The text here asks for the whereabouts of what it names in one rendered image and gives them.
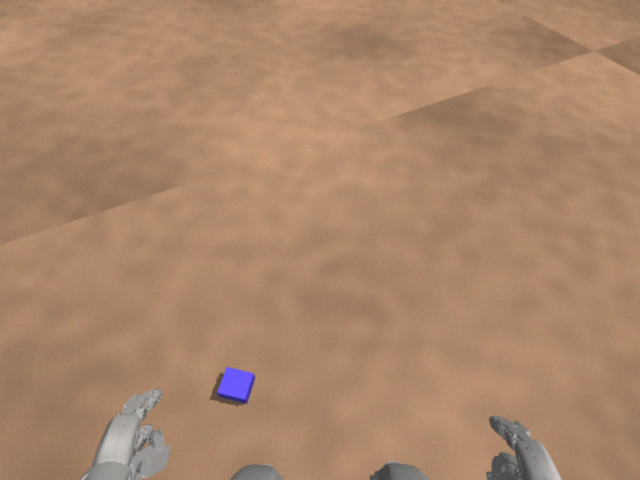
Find left robot arm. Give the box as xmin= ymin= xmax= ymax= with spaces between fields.
xmin=80 ymin=461 xmax=132 ymax=480

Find left robot hand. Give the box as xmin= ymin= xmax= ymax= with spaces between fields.
xmin=92 ymin=389 xmax=171 ymax=480

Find small box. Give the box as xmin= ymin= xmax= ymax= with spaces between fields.
xmin=217 ymin=367 xmax=255 ymax=404

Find right robot hand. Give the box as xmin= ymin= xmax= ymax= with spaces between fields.
xmin=486 ymin=416 xmax=562 ymax=480

